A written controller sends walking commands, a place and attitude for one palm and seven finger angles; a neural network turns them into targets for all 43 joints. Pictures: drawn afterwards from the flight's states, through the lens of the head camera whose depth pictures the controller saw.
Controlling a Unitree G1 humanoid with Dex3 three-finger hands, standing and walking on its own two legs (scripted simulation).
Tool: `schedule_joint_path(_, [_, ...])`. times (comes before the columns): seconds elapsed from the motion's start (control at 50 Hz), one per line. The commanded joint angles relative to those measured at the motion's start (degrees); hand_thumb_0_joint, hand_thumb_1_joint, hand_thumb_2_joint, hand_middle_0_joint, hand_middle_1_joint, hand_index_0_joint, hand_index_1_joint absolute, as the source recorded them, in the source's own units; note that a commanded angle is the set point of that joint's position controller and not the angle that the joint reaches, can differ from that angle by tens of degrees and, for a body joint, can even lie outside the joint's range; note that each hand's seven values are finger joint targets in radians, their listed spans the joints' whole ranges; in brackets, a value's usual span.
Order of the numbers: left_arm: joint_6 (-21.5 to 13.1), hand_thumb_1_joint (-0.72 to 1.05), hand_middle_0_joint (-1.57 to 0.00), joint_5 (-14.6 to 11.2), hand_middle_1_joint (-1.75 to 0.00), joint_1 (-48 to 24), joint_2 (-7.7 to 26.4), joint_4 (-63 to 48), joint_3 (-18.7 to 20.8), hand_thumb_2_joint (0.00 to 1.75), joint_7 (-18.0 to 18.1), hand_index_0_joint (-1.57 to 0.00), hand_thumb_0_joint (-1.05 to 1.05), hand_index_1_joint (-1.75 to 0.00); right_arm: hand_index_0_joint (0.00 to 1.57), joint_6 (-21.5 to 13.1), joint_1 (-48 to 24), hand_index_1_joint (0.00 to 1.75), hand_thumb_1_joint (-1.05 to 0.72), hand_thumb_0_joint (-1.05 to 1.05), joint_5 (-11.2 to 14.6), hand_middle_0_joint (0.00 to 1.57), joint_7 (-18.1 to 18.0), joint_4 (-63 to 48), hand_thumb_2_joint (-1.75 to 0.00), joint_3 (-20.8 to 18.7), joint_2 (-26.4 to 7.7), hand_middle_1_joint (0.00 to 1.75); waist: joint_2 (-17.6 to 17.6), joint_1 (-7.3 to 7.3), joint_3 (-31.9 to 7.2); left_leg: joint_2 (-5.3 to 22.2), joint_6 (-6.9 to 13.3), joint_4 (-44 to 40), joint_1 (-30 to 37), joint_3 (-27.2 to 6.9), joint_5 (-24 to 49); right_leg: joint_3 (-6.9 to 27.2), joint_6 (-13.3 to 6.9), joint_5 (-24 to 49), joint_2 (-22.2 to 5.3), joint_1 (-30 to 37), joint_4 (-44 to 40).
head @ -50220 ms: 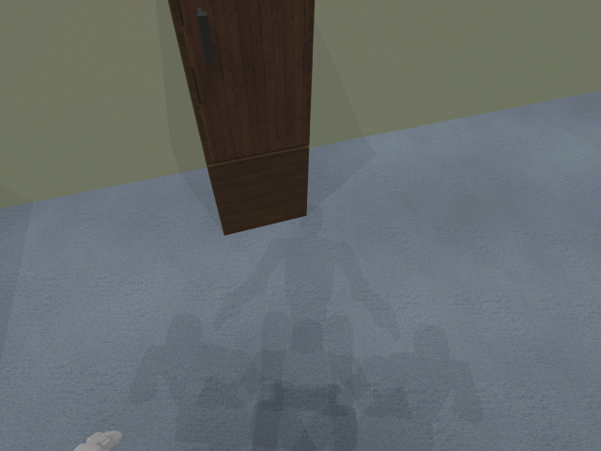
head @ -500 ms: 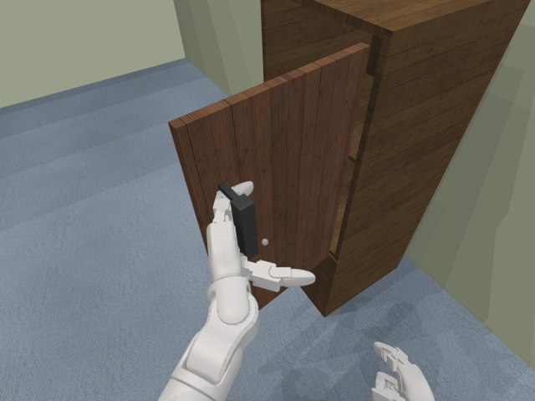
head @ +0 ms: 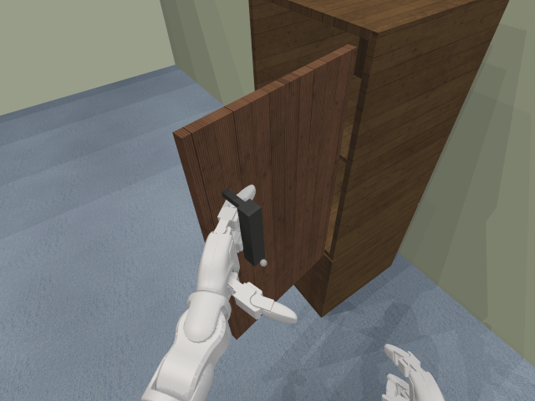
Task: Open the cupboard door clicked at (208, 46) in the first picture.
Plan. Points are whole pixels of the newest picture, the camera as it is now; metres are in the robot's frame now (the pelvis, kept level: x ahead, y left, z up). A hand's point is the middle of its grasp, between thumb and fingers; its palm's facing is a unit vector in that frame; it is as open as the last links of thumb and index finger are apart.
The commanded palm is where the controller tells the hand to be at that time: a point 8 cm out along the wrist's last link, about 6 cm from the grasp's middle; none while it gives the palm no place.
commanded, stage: slide the hand sideways off the handle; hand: left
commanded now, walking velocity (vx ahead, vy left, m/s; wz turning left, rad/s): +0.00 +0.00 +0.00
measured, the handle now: (242, 226) +0.35 +0.06 +0.10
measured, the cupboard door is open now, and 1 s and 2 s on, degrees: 100 100 100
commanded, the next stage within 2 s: draw the hand back to the body in 0.84 s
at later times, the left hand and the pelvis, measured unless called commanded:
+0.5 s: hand (228, 294) +0.24 +0.06 +0.10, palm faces -0.08 -1.00 +0.00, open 16.3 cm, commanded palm +0.21 +0.12 +0.10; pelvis +0.02 +0.00 +0.00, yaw +0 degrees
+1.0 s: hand (206, 321) +0.20 +0.09 +0.10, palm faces -0.09 -1.00 -0.02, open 16.3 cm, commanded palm +0.18 +0.15 +0.11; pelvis +0.01 +0.00 -0.01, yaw +1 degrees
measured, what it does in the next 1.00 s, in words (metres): stands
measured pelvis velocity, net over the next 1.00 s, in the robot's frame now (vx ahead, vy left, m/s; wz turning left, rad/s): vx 0.01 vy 0.00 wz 0.01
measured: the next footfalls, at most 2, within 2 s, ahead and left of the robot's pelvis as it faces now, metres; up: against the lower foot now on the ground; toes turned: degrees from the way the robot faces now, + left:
none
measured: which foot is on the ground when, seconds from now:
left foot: down 0.00-1.00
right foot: down 0.00-1.00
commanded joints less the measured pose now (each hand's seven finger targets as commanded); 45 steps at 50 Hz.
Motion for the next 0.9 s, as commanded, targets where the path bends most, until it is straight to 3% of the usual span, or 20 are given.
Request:
schedule_joint_path(0.0, [-4.3,-0.5,-0.15,1.6,-0.3,-8.0,-1.7,-18.1,-2.6,0.3,-1.5,-0.15,0.0,-0.3,0.2,-3.6,-8.2,0.3,-0.9,0.0,0.1,0.2,0.0,-11.2,-0.9,-2.0,-4.4,0.3,-6.9,0.4,-9.0,-0.3,1.6,-5.7,4.6,-0.8,7.5,2.4,1.1,10.4,-0.8,2.8,-8.8])
schedule_joint_path(0.06, [-3.8,-0.5,-0.15,1.9,-0.3,-1.5,-0.9,-22.1,-2.1,0.3,-1.8,-0.15,0.0,-0.3,0.2,-3.7,-7.8,0.3,-0.9,0.0,0.1,0.2,0.4,-11.9,-0.9,-2.0,-4.4,0.3,-5.6,1.4,-10.3,-0.2,1.4,-5.6,5.1,-0.7,10.4,1.9,0.8,14.3,-0.7,4.6,-7.7])
schedule_joint_path(0.16, [-2.6,-0.5,-0.15,1.9,-0.3,6.0,1.6,-26.8,-0.3,0.3,-2.1,-0.15,0.0,-0.3,0.2,-3.4,-7.7,0.3,-0.9,0.0,0.0,0.2,0.2,-12.7,-0.9,-1.6,-4.3,0.3,-6.3,1.28,-8.4,-0.3,1.4,-5.2,4.4,-0.5,11.2,2.1,1.0,16.8,-0.8,4.8,-7.5])
schedule_joint_path(0.24, [-3.2,-0.5,-0.15,1.4,-0.3,7.9,2.3,-31.8,-0.2,0.3,-2.9,-0.15,0.0,-0.3,0.2,-3.8,-7.4,0.3,-0.9,0.0,0.0,0.2,-0.3,-13.0,-0.9,-1.6,-4.3,0.3,-5.3,0.1,-8.6,-0.3,1.5,-4.0,5.2,-0.6,12.2,2.0,1.3,18.7,-0.7,3.4,-6.6])
schedule_joint_path(0.36, [-4.3,-0.5,-0.15,0.3,-0.3,15.0,3.9,-33.8,0.8,0.3,-5.6,-0.15,0.0,-0.3,0.2,-5.1,-6.4,0.3,-0.9,0.0,-0.1,0.2,-0.7,-13.4,-0.9,-1.6,-4.7,0.3,-6.1,0.16,-8.4,-0.4,1.5,-2.6,3.9,-1.2,12.5,1.8,1.5,19.4,-0.5,2.6,-5.3])
schedule_joint_path(0.44, [-4.1,-0.5,-0.15,-0.4,-0.3,16.1,5.7,-34.8,2.5,0.3,-7.3,-0.15,0.0,-0.3,0.2,-5.5,-6.0,0.3,-0.9,0.0,0.0,0.2,-1.3,-13.8,-0.9,-1.5,-5.0,0.3,-5.7,-0.33,-7.8,-0.4,1.5,-2.0,2.8,-1.4,11.6,1.8,1.7,18.8,-0.7,1.2,-4.8])
schedule_joint_path(0.56, [-4.4,-0.5,-0.15,-2.3,-0.3,23.9,7.4,-37.2,5.7,0.3,-9.3,-0.15,0.0,-0.3,0.2,-6.4,-5.5,0.3,-0.9,0.0,0.2,0.2,-1.5,-14.6,-0.9,-1.4,-5.1,0.3,-5.1,0.84,-9.1,-0.6,1.4,-1.0,1.6,-1.2,13.5,1.8,1.9,22.0,-0.8,2.7,-3.6])
schedule_joint_path(0.6, [-4.9,-0.5,-0.15,-2.8,-0.3,23.2,8.7,-37.6,7.0,0.3,-9.8,-0.15,0.0,-0.3,0.2,-6.8,-5.4,0.3,-0.9,0.0,0.3,0.2,-1.7,-14.5,-0.9,-1.4,-5.3,0.3,-5.3,0.42,-7.5,-0.6,1.4,-0.9,0.3,-1.3,11.6,2.0,2.1,19.7,-0.8,1.6,-3.9])
schedule_joint_path(0.68, [-6.0,-0.5,-0.15,-3.6,-0.3,26.1,9.5,-39.4,8.0,0.3,-10.8,-0.15,0.0,-0.3,0.2,-8.0,-4.8,0.3,-0.9,0.0,0.3,0.2,-2.0,-14.9,-0.9,-1.6,-5.5,0.3,-4.7,0.43,-8.0,-0.7,1.4,0.1,-0.4,-1.4,11.1,2.4,2.2,19.1,-0.9,0.9,-3.4])
schedule_joint_path(0.74, [-6.8,-0.5,-0.15,-4.1,-0.3,26.8,9.1,-40.3,7.0,0.3,-12.0,-0.15,0.0,-0.3,0.2,-9.0,-4.3,0.3,-0.9,0.0,0.5,0.2,-2.3,-15.2,-0.9,-1.7,-5.9,0.3,-4.5,-0.09,-7.0,-0.8,1.5,0.4,-1.4,-1.6,9.2,2.2,2.3,15.9,-0.8,-0.9,-3.4])
schedule_joint_path(0.78, [-7.1,-0.5,-0.15,-4.7,-0.3,28.2,10.7,-40.0,9.1,0.3,-12.2,-0.15,0.0,-0.3,0.2,-9.6,-4.1,0.3,-0.9,0.0,0.4,0.2,-2.5,-15.1,-0.9,-1.9,-6.0,0.3,-6.1,0.26,-7.2,-0.8,1.5,0.8,-2.7,-1.7,7.7,3.0,2.5,13.7,-1.0,-0.7,-3.9])
schedule_joint_path(0.84, [-7.5,-0.5,-0.15,-4.5,-0.3,25.6,9.6,-40.8,7.3,0.3,-12.4,-0.15,0.0,-0.3,0.2,-10.4,-4.1,0.3,-0.9,0.0,0.5,0.2,-2.7,-15.1,-0.9,-1.9,-6.1,0.3,-5.1,-0.49,-6.5,-0.9,1.6,1.3,-2.8,-1.7,6.4,3.2,2.5,11.0,-1.0,-2.5,-4.0])
schedule_joint_path(0.88, [-7.5,-0.5,-0.15,-4.5,-0.3,26.5,9.9,-40.2,7.8,0.3,-12.0,-0.15,0.0,-0.3,0.2,-10.9,-4.0,0.3,-0.9,0.0,0.6,0.2,-2.8,-14.9,-0.9,-1.8,-6.1,0.3,-4.8,-0.14,-6.5,-0.9,1.5,1.4,-3.3,-1.8,5.9,3.2,2.3,9.6,-1.0,-2.6,-4.0])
